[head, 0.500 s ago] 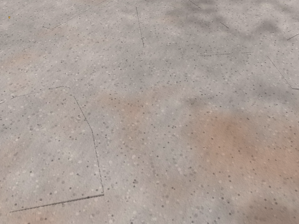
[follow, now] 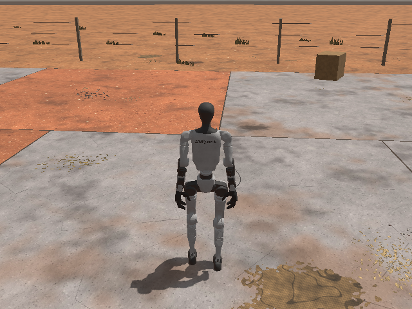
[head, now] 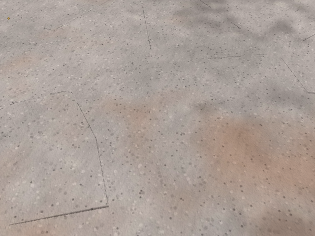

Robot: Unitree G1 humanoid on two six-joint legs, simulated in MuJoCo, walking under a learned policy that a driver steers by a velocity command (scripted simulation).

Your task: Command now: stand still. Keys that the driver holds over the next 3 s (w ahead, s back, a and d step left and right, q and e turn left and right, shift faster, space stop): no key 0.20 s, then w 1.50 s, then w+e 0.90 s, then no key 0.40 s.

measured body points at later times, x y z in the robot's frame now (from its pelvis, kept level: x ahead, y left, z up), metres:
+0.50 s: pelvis +0.06 +0.02 -0.01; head +0.07 +0.04 +0.44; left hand -0.07 +0.24 -0.16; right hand +0.11 -0.21 -0.15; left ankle +0.10 +0.12 -0.73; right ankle -0.06 -0.09 -0.74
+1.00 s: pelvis +0.31 +0.05 -0.02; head +0.35 +0.05 +0.43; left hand +0.50 +0.26 -0.14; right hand +0.19 -0.15 -0.16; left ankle +0.13 +0.13 -0.74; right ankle +0.47 -0.03 -0.72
